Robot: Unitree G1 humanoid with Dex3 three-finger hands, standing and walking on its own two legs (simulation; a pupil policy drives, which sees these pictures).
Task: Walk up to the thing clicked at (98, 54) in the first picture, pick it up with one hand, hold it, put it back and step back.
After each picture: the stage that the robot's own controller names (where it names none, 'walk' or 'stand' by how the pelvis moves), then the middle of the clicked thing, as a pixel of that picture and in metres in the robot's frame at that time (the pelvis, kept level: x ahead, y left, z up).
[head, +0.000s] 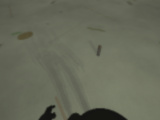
stand; (98, 50) +1.32 -0.13 -0.65
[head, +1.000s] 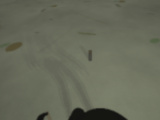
walk; (90, 55) +1.20 +0.14 -0.63
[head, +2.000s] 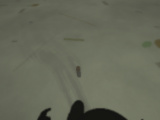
walk; (78, 72) +0.74 +0.27 -0.65
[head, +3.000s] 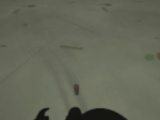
walk; (76, 90) +0.47 +0.20 -0.64
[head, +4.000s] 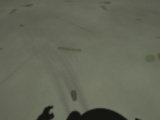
stand; (74, 96) +0.37 +0.21 -0.65
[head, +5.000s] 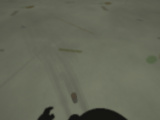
stand; (74, 98) +0.35 +0.21 -0.66
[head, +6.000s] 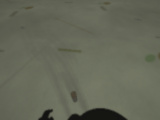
stand; (74, 97) +0.37 +0.21 -0.66
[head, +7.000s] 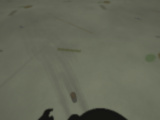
stand; (73, 97) +0.35 +0.22 -0.66
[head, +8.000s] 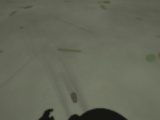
stand; (74, 98) +0.35 +0.22 -0.66
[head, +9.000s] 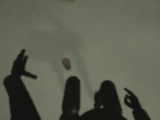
go down; (67, 65) +0.42 +0.22 -0.36
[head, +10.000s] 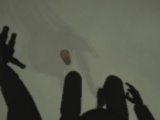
go down; (66, 58) +0.44 +0.24 -0.27
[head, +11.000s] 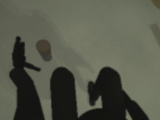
close in; (45, 52) +0.42 +0.27 -0.17
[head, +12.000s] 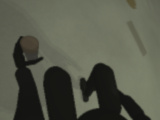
close; (31, 51) +0.42 +0.29 -0.16
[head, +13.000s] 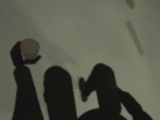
lift; (30, 53) +0.40 +0.29 -0.16
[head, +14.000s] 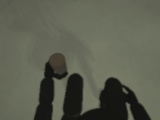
lift; (60, 68) +0.32 +0.23 -0.02
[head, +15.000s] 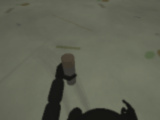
hold; (69, 71) +0.32 +0.16 +0.07
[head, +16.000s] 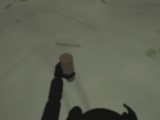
hold; (68, 70) +0.33 +0.17 +0.06
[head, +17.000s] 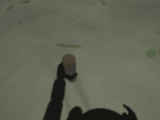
crouch; (70, 70) +0.33 +0.16 +0.06
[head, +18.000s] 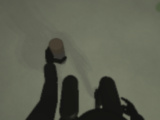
crouch; (59, 54) +0.43 +0.21 -0.05
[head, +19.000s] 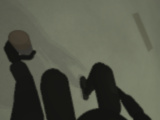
lower; (25, 48) +0.43 +0.30 -0.17
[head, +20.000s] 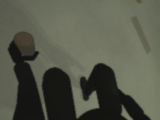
lower; (28, 49) +0.42 +0.30 -0.16
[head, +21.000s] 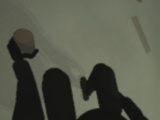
lower; (27, 47) +0.43 +0.30 -0.16
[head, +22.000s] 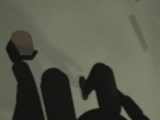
lower; (26, 48) +0.43 +0.30 -0.16
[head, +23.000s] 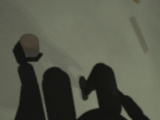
loosen; (32, 51) +0.42 +0.28 -0.16
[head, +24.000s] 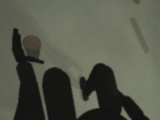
withdraw; (33, 51) +0.42 +0.28 -0.17
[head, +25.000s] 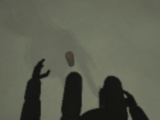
walk; (70, 60) +0.45 +0.22 -0.28
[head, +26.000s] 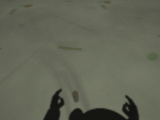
stand; (75, 96) +0.37 +0.18 -0.59
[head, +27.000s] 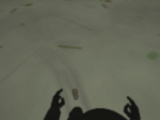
stand; (75, 94) +0.39 +0.19 -0.60
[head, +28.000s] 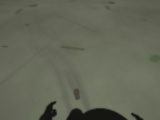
stand; (77, 94) +0.39 +0.18 -0.62
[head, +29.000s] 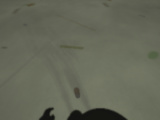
walk; (77, 93) +0.40 +0.19 -0.65
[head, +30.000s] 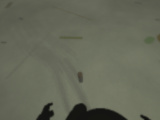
walk; (80, 77) +0.56 +0.20 -0.64
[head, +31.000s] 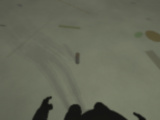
walk; (77, 58) +0.88 +0.22 -0.64
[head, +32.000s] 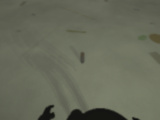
stand; (82, 58) +1.03 +0.20 -0.64
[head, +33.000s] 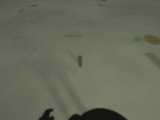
stand; (80, 61) +1.03 +0.24 -0.66
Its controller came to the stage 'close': yes
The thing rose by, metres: 0.69
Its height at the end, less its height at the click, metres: +0.00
